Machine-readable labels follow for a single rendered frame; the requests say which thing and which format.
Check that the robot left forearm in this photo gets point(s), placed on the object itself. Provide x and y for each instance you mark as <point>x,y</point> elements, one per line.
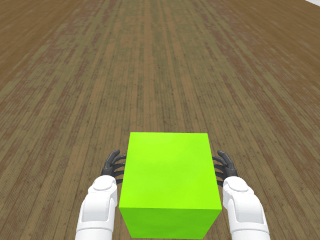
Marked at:
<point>97,212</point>

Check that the robot right forearm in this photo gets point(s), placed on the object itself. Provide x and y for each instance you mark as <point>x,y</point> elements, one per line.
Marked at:
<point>246,215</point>

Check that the right robot hand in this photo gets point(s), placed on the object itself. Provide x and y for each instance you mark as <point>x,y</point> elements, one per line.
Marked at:
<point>227,167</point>

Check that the left robot hand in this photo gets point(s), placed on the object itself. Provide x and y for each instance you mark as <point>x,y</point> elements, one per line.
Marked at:
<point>110,166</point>

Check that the carton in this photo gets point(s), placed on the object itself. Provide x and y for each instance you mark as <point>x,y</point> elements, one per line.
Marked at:
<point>169,188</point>

